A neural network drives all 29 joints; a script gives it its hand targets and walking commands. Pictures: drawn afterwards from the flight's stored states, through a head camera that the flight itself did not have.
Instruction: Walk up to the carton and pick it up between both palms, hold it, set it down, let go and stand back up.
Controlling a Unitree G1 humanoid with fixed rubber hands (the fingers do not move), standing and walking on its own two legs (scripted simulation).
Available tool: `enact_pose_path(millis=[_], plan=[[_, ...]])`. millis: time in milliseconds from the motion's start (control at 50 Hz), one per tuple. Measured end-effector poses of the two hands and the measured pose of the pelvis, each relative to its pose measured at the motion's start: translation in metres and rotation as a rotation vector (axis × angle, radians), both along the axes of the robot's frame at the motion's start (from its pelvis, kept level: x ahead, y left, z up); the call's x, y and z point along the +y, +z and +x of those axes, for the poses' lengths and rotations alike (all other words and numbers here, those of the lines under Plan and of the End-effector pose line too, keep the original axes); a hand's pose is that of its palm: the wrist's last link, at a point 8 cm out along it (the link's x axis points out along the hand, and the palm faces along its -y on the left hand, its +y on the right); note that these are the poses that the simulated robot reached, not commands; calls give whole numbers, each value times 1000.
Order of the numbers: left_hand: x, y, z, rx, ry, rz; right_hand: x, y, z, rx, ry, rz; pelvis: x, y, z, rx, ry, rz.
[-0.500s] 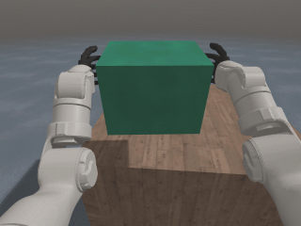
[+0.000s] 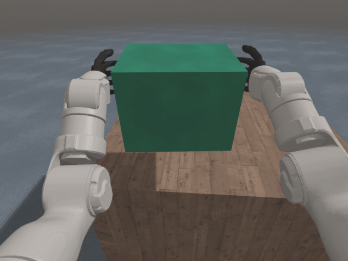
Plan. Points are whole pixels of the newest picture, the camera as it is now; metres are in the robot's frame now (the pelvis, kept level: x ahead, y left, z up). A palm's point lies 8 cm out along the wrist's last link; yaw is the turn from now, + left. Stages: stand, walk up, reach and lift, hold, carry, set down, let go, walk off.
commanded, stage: hold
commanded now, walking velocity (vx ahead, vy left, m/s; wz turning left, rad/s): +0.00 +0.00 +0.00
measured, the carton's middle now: (177, 95) +0.40 -0.01 +0.27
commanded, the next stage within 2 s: none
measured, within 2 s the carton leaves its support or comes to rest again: neither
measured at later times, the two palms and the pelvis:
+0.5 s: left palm (93, 79) +0.36 +0.16 +0.33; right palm (259, 71) +0.35 -0.17 +0.33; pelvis -0.01 +0.00 +0.00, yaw +0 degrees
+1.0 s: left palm (94, 81) +0.37 +0.17 +0.32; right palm (253, 80) +0.36 -0.16 +0.31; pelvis +0.00 +0.00 +0.00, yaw +0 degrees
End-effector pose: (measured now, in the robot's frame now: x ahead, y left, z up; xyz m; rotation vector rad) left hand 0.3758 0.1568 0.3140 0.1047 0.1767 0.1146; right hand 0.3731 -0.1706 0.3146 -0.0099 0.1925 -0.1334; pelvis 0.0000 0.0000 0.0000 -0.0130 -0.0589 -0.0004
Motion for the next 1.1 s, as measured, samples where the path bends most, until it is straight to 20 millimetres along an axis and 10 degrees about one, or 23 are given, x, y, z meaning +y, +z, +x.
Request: enact_pose_path(millis=[440,840,1100], plan=[[6,15,-22,-38,-6,-14,6,18,-23,-37,-3,18,4,-1,-6,-17,0,-5],[4,-7,5,14,-2,-11,4,-8,4,14,-2,15,3,0,3,0,1,-4],[10,11,-20,-36,-2,-26,10,9,-22,-34,-1,11,6,-1,-5,-16,1,-8]])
